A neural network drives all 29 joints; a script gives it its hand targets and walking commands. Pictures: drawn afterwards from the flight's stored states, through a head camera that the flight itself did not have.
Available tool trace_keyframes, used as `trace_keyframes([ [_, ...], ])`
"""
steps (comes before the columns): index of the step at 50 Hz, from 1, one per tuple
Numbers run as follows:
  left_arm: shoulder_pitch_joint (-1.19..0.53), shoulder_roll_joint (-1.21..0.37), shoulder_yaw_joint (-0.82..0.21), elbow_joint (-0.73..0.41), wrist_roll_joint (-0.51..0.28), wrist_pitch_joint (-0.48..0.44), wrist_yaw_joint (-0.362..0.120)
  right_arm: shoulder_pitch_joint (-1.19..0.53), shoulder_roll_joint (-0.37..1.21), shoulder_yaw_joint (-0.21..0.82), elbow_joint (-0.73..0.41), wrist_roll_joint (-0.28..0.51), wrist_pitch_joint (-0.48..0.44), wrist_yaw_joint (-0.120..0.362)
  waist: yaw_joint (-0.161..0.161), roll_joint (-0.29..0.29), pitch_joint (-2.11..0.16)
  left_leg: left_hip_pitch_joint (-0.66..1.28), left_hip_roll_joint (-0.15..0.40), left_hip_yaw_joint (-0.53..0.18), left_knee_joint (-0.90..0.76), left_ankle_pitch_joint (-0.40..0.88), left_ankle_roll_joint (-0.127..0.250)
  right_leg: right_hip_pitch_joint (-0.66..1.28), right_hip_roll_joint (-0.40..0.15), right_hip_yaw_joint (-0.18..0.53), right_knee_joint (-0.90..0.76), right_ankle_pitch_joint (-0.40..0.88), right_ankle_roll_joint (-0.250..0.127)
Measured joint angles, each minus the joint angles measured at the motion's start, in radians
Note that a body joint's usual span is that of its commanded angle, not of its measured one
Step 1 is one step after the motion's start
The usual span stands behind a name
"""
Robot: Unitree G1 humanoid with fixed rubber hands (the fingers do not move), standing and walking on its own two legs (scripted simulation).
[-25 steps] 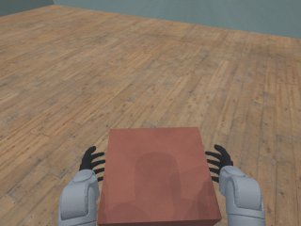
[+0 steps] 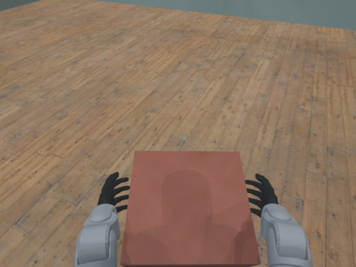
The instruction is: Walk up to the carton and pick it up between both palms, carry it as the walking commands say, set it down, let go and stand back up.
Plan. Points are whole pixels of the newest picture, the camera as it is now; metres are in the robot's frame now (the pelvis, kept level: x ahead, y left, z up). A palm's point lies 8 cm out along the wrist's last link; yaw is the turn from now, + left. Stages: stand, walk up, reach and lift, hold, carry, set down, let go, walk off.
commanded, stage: carry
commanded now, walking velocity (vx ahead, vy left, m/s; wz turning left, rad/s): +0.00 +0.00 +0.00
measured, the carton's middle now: (186, 210) +0.30 +0.00 -0.04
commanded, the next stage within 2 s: hold in 0.92 s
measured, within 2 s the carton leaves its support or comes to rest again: neither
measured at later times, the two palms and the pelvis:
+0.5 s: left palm (116, 213) +0.25 +0.15 +0.05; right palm (282, 217) +0.24 -0.20 +0.03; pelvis -0.02 -0.02 +0.01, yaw +0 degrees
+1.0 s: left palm (115, 212) +0.25 +0.15 +0.06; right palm (281, 215) +0.24 -0.20 +0.04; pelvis -0.01 -0.02 +0.01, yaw +1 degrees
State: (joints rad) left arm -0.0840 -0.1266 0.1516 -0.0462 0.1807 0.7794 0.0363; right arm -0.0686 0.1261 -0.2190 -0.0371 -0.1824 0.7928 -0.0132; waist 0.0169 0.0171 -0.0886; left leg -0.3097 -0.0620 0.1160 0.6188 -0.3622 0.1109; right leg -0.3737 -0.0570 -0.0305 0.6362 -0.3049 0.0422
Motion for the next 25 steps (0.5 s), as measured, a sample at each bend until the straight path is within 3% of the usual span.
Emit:
trace_keyframes([
  [25, -0.028, -0.001, 0.013, 0.062, 0.023, -0.02, -0.006, -0.017, 0.001, -0.019, 0.068, -0.011, -0.017, 0.004, -0.014, -0.016, -0.009, 0.002, 0.02, -0.008, -0.055, 0.062, -0.03, 0.006, 0.016, -0.019, -0.056, 0.056, -0.032],
])
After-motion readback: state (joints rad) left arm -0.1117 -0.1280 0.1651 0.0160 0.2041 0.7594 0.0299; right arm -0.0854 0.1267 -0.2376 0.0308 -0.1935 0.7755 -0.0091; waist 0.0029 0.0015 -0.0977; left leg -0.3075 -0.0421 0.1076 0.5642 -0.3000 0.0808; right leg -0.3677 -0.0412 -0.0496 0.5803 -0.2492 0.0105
